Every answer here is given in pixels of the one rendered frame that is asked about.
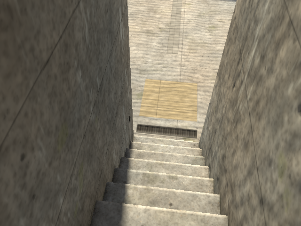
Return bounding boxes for stairs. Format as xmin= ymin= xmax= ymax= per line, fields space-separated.
xmin=90 ymin=136 xmax=229 ymax=226

